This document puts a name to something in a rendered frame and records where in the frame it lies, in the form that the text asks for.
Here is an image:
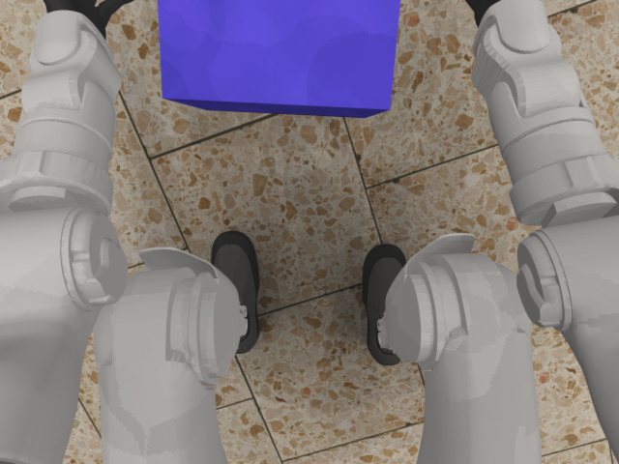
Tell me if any carton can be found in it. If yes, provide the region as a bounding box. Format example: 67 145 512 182
158 0 400 118

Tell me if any robot right forearm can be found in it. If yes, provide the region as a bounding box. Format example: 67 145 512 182
471 0 619 228

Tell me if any robot left hand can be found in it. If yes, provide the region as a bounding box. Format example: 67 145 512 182
44 0 133 40

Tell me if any left robot upper arm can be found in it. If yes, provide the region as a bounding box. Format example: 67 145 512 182
0 206 129 464

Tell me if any robot right thigh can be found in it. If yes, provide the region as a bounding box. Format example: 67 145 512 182
397 253 542 464

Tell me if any robot right hand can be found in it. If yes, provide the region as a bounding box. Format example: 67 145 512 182
465 0 501 28

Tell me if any right robot upper arm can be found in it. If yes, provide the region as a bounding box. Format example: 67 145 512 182
516 216 619 464

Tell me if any right robot shin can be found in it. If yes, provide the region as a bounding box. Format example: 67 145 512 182
377 233 532 363

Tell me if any robot left forearm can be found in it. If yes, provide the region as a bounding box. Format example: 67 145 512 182
0 10 122 217

